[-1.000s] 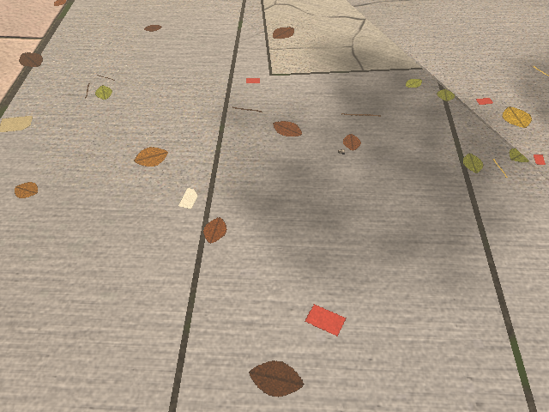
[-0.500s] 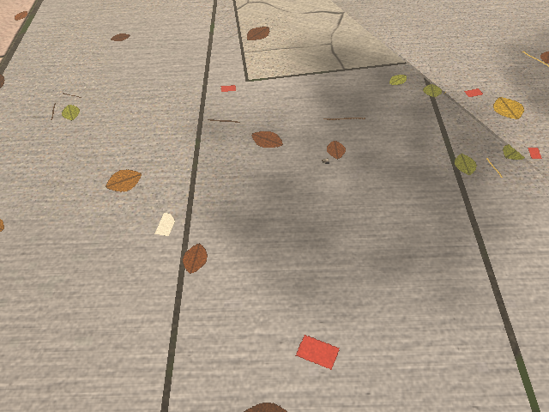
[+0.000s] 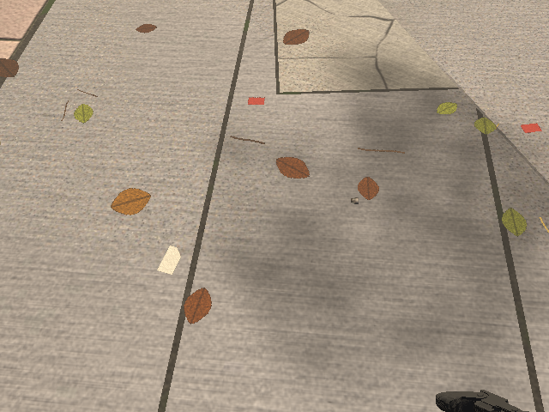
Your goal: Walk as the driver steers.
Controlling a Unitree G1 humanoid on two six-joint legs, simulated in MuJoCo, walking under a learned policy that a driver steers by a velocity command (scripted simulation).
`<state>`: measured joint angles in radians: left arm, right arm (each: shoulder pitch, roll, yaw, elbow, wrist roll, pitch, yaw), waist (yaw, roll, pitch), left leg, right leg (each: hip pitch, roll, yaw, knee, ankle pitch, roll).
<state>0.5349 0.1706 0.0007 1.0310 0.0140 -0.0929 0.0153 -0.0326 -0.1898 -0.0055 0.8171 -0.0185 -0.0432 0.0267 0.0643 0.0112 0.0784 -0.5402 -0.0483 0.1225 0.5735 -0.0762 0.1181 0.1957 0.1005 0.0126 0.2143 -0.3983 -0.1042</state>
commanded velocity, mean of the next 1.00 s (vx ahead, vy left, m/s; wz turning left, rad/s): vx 0.50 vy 0.00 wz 0.00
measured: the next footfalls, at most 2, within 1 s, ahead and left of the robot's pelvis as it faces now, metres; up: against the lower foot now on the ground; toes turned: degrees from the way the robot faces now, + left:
left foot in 0.04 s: +0.19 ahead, +0.06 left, +0.00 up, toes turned +3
right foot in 0.58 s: +0.50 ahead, -0.11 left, +0.00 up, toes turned -3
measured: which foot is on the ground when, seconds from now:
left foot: up 0.00-0.02, down 0.04-0.60, up 0.62-1.00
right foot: down 0.00-0.02, up 0.04-0.56, down 0.58-1.00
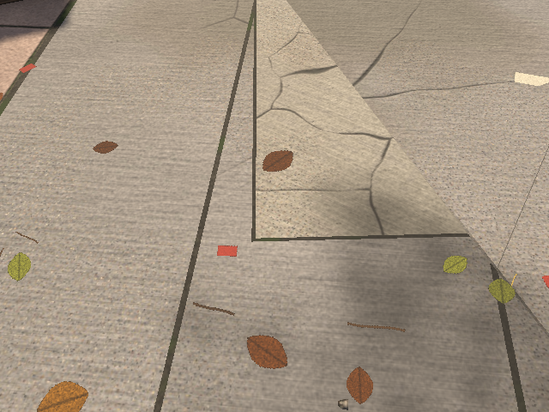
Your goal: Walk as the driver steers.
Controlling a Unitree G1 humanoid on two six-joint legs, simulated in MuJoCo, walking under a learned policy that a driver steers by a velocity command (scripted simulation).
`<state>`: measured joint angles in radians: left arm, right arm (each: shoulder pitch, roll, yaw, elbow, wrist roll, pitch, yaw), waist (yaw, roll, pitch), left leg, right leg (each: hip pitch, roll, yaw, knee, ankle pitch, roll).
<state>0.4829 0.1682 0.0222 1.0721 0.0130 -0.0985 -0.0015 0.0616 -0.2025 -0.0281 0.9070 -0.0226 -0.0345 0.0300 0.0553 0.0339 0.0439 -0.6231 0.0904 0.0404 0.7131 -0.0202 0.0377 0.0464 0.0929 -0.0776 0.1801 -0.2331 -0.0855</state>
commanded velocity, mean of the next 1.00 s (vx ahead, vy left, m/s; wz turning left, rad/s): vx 0.39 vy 0.00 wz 0.00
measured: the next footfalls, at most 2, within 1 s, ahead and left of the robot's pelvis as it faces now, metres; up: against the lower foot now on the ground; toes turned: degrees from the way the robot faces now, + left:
left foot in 0.16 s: +0.25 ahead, +0.11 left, +0.00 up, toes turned +4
right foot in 0.70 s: +0.54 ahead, -0.06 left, +0.00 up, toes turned -4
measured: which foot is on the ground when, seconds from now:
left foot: up 0.00-0.14, down 0.16-0.70, up 0.72-1.00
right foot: down 0.00-0.16, up 0.18-0.68, down 0.70-1.00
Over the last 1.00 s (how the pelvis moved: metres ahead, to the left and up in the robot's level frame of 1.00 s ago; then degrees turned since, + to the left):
0.54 -0.04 0.02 1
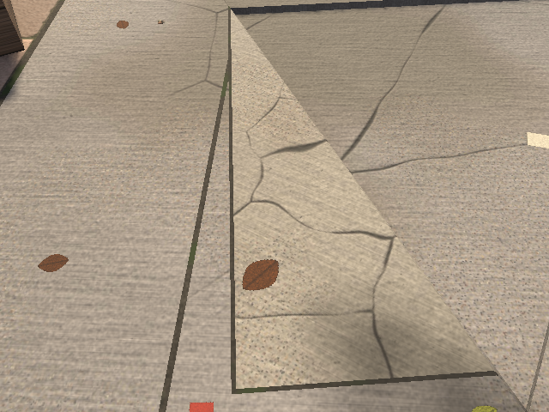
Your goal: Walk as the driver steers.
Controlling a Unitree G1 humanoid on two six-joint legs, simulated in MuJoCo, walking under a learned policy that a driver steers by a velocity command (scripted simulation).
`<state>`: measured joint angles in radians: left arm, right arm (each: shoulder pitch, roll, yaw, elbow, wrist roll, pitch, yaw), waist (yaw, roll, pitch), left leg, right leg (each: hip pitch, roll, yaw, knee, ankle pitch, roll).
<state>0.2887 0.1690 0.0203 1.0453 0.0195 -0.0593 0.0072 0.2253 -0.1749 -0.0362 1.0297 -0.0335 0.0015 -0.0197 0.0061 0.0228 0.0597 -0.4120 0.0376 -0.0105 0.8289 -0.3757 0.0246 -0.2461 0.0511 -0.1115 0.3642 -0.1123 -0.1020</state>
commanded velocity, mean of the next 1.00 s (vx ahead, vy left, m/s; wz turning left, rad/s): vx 0.44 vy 0.00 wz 0.00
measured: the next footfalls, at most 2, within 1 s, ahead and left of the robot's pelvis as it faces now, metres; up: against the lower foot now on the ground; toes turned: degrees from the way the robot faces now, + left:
left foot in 0.22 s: +0.07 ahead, +0.12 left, +0.00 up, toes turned +3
right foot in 0.66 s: +0.38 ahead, -0.09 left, +0.00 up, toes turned -5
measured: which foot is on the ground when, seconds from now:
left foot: up 0.00-0.20, down 0.22-0.68, up 0.70-1.00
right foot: down 0.00-0.22, up 0.24-0.64, down 0.66-1.00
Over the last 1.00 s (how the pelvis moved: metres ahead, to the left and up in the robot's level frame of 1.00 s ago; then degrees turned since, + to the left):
0.45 0.00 0.00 0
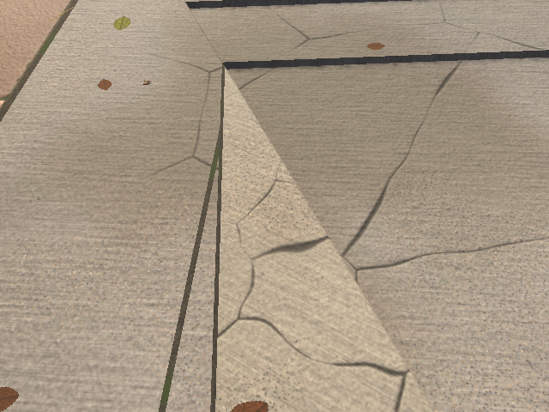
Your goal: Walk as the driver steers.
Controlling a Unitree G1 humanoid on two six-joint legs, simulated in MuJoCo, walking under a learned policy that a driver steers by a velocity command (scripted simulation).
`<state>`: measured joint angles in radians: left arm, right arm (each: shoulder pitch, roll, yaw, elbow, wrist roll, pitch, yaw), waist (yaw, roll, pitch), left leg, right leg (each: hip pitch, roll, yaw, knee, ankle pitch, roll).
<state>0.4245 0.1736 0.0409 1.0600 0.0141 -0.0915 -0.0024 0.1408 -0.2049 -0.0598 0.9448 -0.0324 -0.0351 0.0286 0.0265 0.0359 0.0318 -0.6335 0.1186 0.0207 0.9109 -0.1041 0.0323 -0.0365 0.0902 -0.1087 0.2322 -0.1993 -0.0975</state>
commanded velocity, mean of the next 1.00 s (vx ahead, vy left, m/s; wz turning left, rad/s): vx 0.50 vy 0.00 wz -0.41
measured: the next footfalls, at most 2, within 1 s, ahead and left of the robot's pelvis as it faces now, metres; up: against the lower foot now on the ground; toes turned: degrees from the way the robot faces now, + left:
left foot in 0.24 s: +0.31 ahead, +0.12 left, +0.00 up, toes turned +1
right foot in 0.78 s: +0.54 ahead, -0.13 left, +0.00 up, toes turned -26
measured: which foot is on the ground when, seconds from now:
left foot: up 0.00-0.22, down 0.24-0.80, up 0.82-1.00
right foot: down 0.00-0.26, up 0.28-0.76, down 0.78-1.00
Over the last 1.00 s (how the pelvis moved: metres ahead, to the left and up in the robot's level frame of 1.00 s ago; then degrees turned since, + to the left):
0.38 -0.03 0.00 0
